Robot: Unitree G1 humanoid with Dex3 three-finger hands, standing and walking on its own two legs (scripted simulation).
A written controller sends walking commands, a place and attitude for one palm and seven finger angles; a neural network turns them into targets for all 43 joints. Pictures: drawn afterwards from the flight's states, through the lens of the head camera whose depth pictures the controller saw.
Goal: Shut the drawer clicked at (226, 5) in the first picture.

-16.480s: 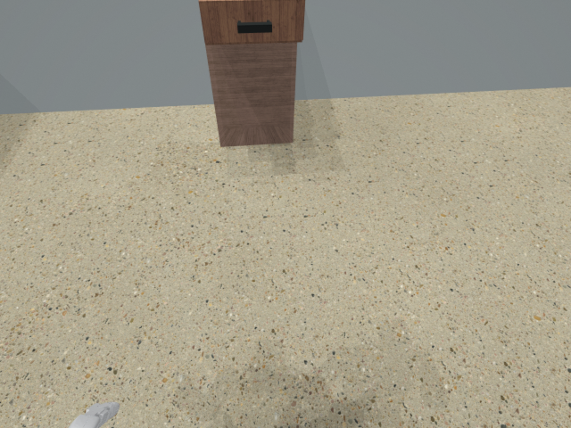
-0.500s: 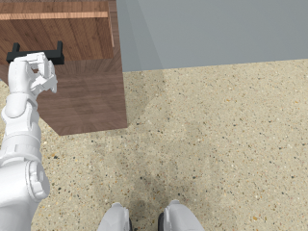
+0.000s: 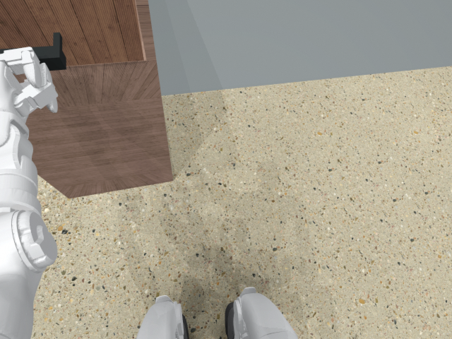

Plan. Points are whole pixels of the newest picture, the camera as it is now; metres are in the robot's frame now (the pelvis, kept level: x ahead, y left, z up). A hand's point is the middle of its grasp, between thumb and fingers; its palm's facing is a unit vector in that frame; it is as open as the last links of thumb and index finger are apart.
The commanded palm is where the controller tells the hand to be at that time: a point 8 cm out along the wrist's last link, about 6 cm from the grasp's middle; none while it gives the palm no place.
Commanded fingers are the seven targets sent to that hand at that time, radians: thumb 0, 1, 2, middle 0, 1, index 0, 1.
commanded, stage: push the drawer shut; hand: left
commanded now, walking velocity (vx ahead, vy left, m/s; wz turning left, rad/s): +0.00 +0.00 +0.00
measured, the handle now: (22, 50) +0.59 +0.29 +0.07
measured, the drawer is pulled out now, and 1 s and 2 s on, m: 0.00 0.00 0.00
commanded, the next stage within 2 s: pull the fist back off the drawer in 0.46 s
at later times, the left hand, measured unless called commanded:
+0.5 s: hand (36, 80) +0.53 +0.26 +0.07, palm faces +0.13 -0.99 -0.04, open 3.4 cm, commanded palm +0.56 +0.27 +0.07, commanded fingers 0.00 0.90 0.90 -1.40 -1.60 -1.40 -1.60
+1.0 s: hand (34, 81) +0.53 +0.26 +0.06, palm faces +0.12 -0.99 -0.03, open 3.3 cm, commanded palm +0.52 +0.27 +0.07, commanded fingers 0.00 0.90 0.90 -1.40 -1.60 -1.40 -1.60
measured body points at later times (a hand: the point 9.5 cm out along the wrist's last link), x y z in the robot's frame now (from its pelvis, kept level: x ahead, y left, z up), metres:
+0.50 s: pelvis -0.03 +0.00 -0.02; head +0.15 +0.04 +0.39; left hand +0.52 +0.31 +0.07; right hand -0.05 -0.27 -0.11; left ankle +0.00 +0.08 -0.66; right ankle +0.01 -0.12 -0.66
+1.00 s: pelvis -0.04 +0.00 -0.03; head +0.15 +0.05 +0.38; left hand +0.52 +0.32 +0.07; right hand -0.08 -0.25 -0.11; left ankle +0.00 +0.08 -0.66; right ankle +0.01 -0.12 -0.66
